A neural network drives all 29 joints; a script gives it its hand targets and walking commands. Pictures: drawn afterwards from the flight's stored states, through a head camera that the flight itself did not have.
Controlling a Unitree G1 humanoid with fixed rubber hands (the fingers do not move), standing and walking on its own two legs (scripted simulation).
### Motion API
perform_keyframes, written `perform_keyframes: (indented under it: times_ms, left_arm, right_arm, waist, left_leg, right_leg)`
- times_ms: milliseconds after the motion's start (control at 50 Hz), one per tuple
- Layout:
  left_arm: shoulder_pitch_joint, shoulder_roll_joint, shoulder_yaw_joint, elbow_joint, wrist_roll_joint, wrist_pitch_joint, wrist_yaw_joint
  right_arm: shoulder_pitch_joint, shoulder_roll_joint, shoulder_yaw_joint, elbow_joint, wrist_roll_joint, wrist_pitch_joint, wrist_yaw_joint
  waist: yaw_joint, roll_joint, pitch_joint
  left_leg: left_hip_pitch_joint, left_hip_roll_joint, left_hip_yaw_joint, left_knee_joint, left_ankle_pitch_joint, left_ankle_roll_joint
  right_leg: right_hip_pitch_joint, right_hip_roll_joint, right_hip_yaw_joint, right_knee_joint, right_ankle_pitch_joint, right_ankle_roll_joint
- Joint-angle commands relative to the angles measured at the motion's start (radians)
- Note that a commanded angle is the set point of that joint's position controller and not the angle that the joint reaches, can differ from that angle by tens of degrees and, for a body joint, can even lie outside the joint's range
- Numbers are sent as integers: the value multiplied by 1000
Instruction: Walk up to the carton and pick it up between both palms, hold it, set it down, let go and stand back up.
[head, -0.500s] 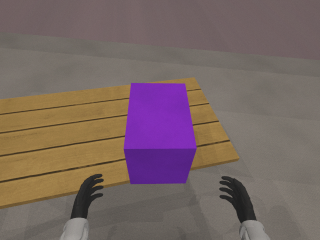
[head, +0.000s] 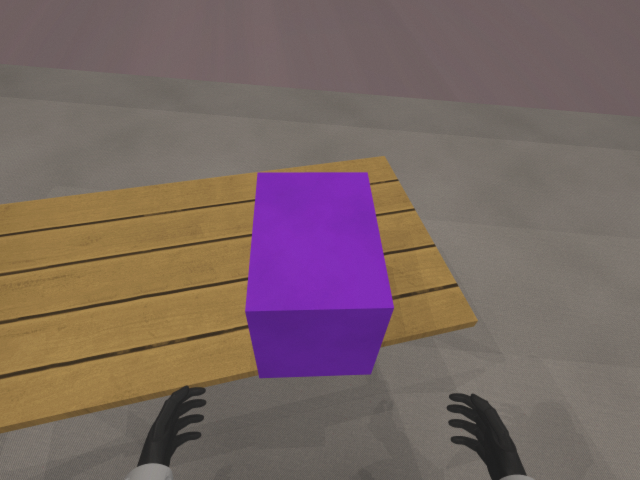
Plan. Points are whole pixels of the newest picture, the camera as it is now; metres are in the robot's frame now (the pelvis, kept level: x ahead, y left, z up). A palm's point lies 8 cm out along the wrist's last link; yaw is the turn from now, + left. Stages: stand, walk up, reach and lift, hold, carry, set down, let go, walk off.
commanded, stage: set down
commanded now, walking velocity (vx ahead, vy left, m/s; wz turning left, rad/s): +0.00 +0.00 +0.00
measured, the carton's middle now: (314, 273) +0.43 +0.04 -0.07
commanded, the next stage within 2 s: let go in 0.30 s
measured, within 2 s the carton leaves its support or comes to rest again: neither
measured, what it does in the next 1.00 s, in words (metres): stands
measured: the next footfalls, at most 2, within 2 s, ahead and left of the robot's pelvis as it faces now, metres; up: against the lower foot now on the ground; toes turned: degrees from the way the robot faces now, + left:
none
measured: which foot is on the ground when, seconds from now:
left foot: down 0.00-1.00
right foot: down 0.00-1.00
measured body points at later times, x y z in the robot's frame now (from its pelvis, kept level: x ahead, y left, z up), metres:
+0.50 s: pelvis +0.00 +0.00 +0.00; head +0.00 +0.01 +0.45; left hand +0.17 +0.23 -0.08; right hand +0.17 -0.22 -0.08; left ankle -0.02 +0.13 -0.74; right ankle -0.02 -0.13 -0.74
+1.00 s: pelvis -0.02 -0.01 -0.01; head -0.02 -0.01 +0.44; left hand +0.13 +0.23 -0.10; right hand +0.12 -0.24 -0.12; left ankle -0.02 +0.13 -0.74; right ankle -0.02 -0.13 -0.74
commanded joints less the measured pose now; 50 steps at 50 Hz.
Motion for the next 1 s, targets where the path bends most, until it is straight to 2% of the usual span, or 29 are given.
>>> perform_keyframes:
  times_ms: [0, 160, 300, 420, 660, 840, 860, 880, 900, 920, 980]
  left_arm:
    - [-73, 96, 45, -182, 12, -2, -4]
    - [-49, 101, 52, -200, 14, 55, -24]
    - [-55, 102, 47, -198, 1, 99, -40]
    - [-80, 112, 45, -186, -4, 145, -48]
    - [-146, 128, 29, -190, -10, 227, -34]
    - [-160, 138, 27, -200, -16, 237, -24]
    - [-4, 185, 77, -68, 72, 188, -45]
    - [41, 195, 83, -49, 56, 174, -51]
    - [21, 186, 81, -42, 55, 165, -58]
    - [0, 164, 76, -39, 54, 162, -63]
    - [-26, 141, 69, -17, 51, 164, -61]
  right_arm:
    - [-72, -130, -40, -153, -5, -31, -6]
    - [-53, -149, -56, -160, -10, -11, -11]
    - [-53, -156, -66, -161, -10, 21, -15]
    - [-64, -159, -70, -174, -19, 64, -23]
    - [-88, -149, -70, -220, -55, 155, -28]
    - [-92, -140, -75, -243, -70, 172, -26]
    - [72, -205, -106, -132, -81, 311, -41]
    - [101, -201, -109, -144, -90, 367, -44]
    - [92, -192, -109, -147, -93, 393, -42]
    - [83, -181, -107, -153, -93, 406, -36]
    - [71, -164, -103, -148, -92, 411, -27]
  waist:
    - [1, 42, -106]
    - [-2, 48, -136]
    - [-11, 55, -138]
    - [-14, 53, -121]
    - [-18, 43, -72]
    - [-18, 34, -85]
    - [-29, 112, -171]
    - [-26, 86, -168]
    - [-32, 52, -156]
    - [-34, 42, -149]
    - [-36, 20, -103]
  left_leg:
    - [166, -75, -11, -10, 363, -24]
    - [215, -67, -9, 8, 475, -32]
    - [224, -61, -16, 14, 504, -31]
    - [205, -60, -16, 3, 436, -21]
    - [127, -54, -7, -25, 218, -3]
    - [91, -54, -3, -17, 153, 4]
    - [-5, 91, -75, 40, 346, 1]
    - [-35, 82, -62, 57, 256, -5]
    - [-44, 78, -58, 74, 254, -8]
    - [-65, 73, -45, 84, 221, -8]
    - [-125, 63, -43, 71, 85, -11]
  right_leg:
    - [-112, 55, -4, -95, 243, -36]
    - [-121, 68, -10, -99, 317, -35]
    - [-133, 72, -13, -104, 330, -35]
    - [-132, 71, -17, -107, 296, -32]
    - [-150, 59, -18, -97, 139, -23]
    - [-156, 53, -15, -77, 99, -20]
    - [-100, -53, 32, 44, 239, 14]
    - [-78, -59, 31, 36, 223, 23]
    - [-84, -57, 29, 53, 293, 22]
    - [-105, -54, 28, 57, 310, 17]
    - [-151, -50, 39, 31, 211, -4]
